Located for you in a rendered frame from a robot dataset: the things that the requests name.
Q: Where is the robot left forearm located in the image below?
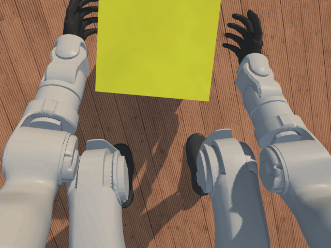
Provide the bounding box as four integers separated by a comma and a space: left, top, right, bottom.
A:
1, 34, 90, 178

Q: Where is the right robot hand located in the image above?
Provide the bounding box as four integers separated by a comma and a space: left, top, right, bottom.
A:
222, 9, 263, 64

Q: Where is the left robot hand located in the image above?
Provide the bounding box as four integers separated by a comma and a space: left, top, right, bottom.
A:
63, 0, 99, 41

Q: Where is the right robot foot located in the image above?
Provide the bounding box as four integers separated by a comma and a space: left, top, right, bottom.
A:
186, 133, 208, 196

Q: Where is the robot right forearm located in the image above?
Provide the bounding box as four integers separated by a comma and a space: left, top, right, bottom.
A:
235, 53, 331, 159

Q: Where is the left robot shin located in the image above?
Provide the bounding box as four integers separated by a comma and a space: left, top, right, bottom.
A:
66, 139, 126, 203

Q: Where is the right robot upper arm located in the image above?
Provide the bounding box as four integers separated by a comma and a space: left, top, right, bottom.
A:
259, 139, 331, 248

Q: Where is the carton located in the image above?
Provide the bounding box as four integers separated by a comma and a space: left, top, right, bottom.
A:
95, 0, 221, 101

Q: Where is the left robot upper arm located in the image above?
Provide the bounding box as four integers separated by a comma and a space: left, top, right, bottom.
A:
0, 127, 79, 248

